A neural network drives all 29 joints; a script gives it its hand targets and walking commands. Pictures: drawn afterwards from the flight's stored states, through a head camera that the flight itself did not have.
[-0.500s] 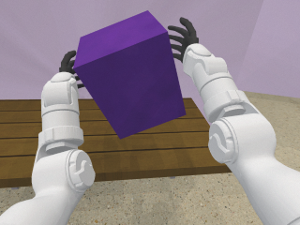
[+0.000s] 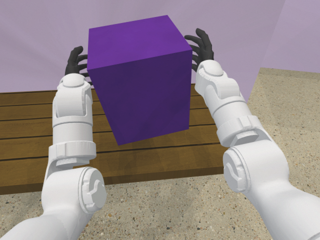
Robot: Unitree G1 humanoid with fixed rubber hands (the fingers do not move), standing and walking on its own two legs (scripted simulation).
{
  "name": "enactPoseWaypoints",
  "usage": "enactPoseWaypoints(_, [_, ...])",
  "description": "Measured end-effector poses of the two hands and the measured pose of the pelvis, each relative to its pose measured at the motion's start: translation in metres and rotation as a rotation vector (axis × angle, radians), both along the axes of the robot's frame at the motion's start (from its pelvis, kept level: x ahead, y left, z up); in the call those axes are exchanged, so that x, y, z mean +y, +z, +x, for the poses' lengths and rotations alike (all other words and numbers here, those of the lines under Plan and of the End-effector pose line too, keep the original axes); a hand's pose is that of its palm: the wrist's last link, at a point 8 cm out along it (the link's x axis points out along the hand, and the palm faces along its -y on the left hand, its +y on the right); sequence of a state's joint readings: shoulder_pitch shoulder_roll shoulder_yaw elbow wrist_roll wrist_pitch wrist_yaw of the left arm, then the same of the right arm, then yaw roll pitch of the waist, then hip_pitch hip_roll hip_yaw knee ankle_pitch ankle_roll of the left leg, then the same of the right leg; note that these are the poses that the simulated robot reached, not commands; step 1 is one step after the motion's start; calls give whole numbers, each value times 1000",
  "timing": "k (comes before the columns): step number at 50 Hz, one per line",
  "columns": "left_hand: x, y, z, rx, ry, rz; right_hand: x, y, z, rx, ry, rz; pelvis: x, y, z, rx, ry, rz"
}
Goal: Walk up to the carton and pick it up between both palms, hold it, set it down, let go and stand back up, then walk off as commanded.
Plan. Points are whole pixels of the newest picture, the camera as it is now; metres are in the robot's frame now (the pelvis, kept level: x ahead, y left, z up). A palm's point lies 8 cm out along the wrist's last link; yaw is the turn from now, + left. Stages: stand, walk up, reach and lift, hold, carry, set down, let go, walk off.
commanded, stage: set down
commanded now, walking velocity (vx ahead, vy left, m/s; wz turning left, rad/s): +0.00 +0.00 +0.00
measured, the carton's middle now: (142, 82) +0.47 +0.02 +0.21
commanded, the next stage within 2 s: none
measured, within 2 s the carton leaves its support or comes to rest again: neither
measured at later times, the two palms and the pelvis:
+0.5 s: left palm (75, 106) +0.35 +0.17 +0.22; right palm (209, 81) +0.37 -0.13 +0.26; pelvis -0.04 +0.00 +0.00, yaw +0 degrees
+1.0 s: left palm (86, 96) +0.43 +0.17 +0.19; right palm (192, 77) +0.49 -0.12 +0.21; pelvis +0.04 -0.02 +0.00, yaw +0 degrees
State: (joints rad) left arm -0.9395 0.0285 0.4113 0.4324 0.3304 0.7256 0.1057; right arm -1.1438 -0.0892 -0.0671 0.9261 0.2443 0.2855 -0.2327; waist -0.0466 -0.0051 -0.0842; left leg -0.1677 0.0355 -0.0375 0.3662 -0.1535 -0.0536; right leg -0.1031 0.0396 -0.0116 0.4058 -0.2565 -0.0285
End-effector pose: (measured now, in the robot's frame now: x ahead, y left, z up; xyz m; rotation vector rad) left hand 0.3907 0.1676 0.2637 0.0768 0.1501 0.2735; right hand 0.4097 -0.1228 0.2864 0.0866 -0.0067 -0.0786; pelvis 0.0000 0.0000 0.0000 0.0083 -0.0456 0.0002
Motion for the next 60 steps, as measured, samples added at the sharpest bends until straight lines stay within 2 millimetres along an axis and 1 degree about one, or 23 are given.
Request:
enactPoseWaypoints(4, [-1, -23, -11, 69, -14, -54, 2, 2, -9, 6, 11, -3, 1, 0, -6, -9, 0, -1])
enactPoseWaypoints(6, [-2, -30, -17, 79, -19, -62, 3, 4, -14, 0, 9, -4, 2, 0, -10, -14, -1, -2])
enactPoseWaypoints(8, [-1, -29, -23, 66, -20, -69, 5, 7, -20, -12, 14, -4, 3, 0, -14, -20, -1, -4])
enactPoseWaypoints(12, [5, -16, -35, 1, -7, -73, 9, 17, -32, -70, 42, 0, 5, 0, -23, -32, -1, -6])
enactPoseWaypoints(14, [9, -13, -41, -15, 3, -87, 11, 17, -36, -72, 70, 6, 6, -1, -28, -38, -2, -8])
enactPoseWaypoints(17, [13, -16, -45, 0, 10, -119, 11, 8, -40, -23, 107, 11, 6, -1, -33, -43, -1, -8])
enactPoseWaypoints(19, [13, -24, -45, 27, 6, -139, 8, -2, -41, 16, 118, 16, 5, 0, -36, -44, 0, -7])
enactPoseWaypoints(23, [6, -40, -42, 63, -8, -152, -1, -18, -41, 58, 119, 3, 0, 0, -38, -39, 0, -1])
enactPoseWaypoints(26, [-1, -43, -37, 53, -8, -140, -8, -23, -37, 51, 116, -5, -3, 1, -37, -32, 0, 3])
enactPoseWaypoints(29, [-7, -37, -30, 12, 2, -115, -14, -23, -30, 27, 111, -1, -6, 1, -33, -23, 0, 6])
enactPoseWaypoints(33, [-10, -26, -19, -23, 21, -91, -19, -26, -15, 20, 128, 15, -7, 1, -23, -10, -1, 6])
enactPoseWaypoints(36, [-8, -26, -9, -16, 38, -78, -17, -33, 0, 32, 147, 29, -9, 1, -14, 3, 0, 8])
enactPoseWaypoints(43, [3, -43, 20, 34, 89, -80, -4, -55, 43, 92, 195, 36, -15, 1, 15, 42, 2, 16])
enactPoseWaypoints(46, [4, -53, 33, 57, 95, -70, -2, -65, 59, 112, 192, 27, -16, 1, 27, 59, 2, 18])
enactPoseWaypoints(49, [3, -67, 42, 78, 102, -41, 0, -72, 72, 113, 177, -29, -17, 2, 38, 73, 3, 19])
enactPoseWaypoints(55, [1, -89, 51, 105, 138, -37, 9, -71, 95, 83, 150, -103, -17, 4, 57, 98, 6, 18])
enactPoseWaypoints(60, [4, -91, 53, 106, 182, -50, 16, -73, 110, 85, 182, -97, -18, 8, 70, 113, 2, 19])
